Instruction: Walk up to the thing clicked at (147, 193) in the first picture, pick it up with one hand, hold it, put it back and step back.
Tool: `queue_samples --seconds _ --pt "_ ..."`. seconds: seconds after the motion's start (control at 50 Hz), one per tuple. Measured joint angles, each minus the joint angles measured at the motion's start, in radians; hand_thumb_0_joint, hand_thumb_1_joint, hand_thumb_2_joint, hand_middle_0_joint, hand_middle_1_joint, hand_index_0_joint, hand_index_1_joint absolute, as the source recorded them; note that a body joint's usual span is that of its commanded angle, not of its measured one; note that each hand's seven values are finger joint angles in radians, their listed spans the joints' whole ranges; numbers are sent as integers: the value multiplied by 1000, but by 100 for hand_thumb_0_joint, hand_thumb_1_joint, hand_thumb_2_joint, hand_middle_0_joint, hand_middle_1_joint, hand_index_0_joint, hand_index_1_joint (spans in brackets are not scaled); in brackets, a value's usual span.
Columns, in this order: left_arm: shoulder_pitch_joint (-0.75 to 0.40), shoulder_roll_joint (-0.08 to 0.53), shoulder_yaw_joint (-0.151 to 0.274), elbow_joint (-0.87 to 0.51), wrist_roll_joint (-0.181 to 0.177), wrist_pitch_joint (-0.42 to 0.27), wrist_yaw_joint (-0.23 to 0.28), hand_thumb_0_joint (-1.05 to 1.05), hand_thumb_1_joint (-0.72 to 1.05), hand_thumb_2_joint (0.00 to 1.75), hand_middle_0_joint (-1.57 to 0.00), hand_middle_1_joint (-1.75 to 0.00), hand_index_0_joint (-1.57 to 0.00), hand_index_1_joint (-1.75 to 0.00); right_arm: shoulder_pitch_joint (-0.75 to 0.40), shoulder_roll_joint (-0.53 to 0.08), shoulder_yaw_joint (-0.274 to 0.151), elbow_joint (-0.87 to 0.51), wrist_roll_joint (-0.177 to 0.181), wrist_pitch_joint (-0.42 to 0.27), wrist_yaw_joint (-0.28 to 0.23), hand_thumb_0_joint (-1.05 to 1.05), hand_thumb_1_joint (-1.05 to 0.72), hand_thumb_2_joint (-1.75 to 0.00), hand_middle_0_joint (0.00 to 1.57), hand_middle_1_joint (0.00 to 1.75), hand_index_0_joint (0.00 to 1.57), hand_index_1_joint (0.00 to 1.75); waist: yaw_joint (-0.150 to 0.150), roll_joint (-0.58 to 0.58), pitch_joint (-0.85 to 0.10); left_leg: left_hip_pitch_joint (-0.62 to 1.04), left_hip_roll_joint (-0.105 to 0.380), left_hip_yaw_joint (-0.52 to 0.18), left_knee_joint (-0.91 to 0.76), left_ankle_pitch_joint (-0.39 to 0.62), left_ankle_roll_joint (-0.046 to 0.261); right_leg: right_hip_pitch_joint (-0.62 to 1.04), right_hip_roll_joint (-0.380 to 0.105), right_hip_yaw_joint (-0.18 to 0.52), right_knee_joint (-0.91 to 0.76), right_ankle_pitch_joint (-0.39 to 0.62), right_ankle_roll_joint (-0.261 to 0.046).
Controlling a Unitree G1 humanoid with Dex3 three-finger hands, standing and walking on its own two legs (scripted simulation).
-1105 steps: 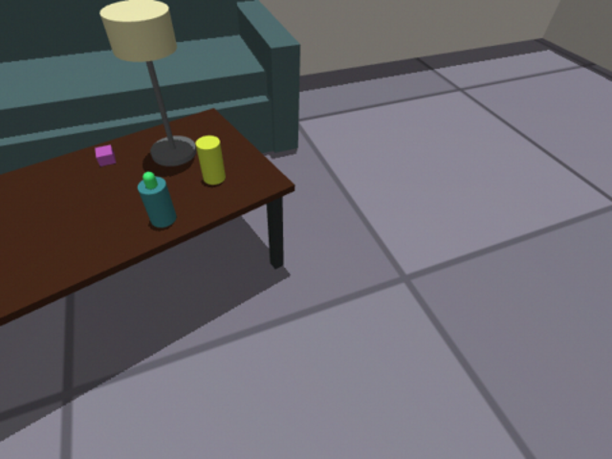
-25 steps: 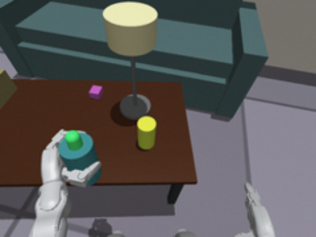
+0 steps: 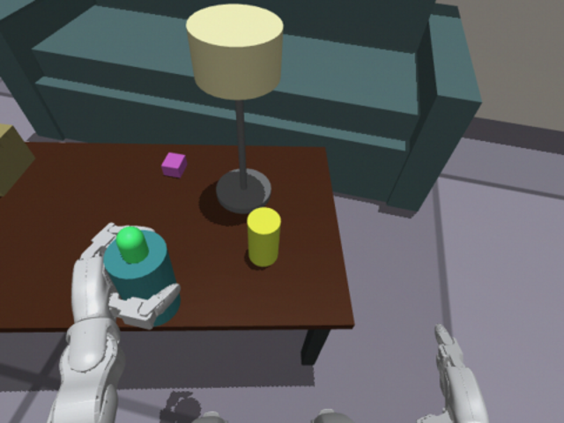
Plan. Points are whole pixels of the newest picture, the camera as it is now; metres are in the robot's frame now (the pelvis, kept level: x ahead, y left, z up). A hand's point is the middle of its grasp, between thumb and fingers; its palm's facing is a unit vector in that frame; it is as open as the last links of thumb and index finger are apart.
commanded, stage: hold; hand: left
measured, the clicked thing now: (143, 272) +0.32 +0.17 +0.05
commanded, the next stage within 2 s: crouch in 0.30 s
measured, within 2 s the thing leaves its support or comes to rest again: neither
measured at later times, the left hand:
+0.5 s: hand (145, 292) +0.30 +0.17 +0.02, palm faces +0.25 -0.97 -0.04, open 10.5 cm
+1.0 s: hand (157, 276) +0.38 +0.19 -0.07, palm faces +0.25 -0.97 -0.03, open 10.4 cm
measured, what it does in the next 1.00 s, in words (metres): stands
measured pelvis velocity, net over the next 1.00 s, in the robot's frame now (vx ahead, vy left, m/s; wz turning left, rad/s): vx -0.02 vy -0.01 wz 0.00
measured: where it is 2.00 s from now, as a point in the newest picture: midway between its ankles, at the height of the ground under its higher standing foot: outside the picture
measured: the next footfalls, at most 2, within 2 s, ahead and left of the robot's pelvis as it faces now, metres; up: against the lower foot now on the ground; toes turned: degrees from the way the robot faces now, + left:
none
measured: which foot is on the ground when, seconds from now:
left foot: down 0.00-1.00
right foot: down 0.00-1.00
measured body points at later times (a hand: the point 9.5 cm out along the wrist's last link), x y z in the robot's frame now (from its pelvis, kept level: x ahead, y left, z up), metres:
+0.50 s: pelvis +0.00 +0.00 +0.00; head +0.05 +0.00 +0.45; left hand +0.29 +0.22 +0.02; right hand +0.17 -0.26 -0.03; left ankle +0.02 +0.13 -0.68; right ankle +0.02 -0.15 -0.68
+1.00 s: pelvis -0.02 -0.01 -0.05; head +0.09 +0.03 +0.39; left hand +0.36 +0.24 -0.07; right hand +0.14 -0.27 -0.04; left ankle +0.02 +0.13 -0.68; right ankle +0.02 -0.15 -0.68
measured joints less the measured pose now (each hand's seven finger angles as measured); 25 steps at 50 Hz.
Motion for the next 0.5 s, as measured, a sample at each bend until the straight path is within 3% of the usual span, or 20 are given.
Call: queue_samples --seconds 0.18,0.5 --pt "-32 -12 13 47 -13 2 -7 -1 -47 117 -66 -109 -67 -109 3 1 -10 5 9 20 6 -1 53 -6 6 5 6 5 2 -5 0 28 1 10 -28 8 0 21 0 9 -21 7 0" --pt "37 -17 17 52 6 -40 9 -1 -48 117 -67 -109 -67 -109 1 -3 -9 -35 -5 15 13 -1 53 -6 6 5 6 5 -1 -17 8 -13 4 -5 6 -3 -7 -15 4 -4 12 -7 -6"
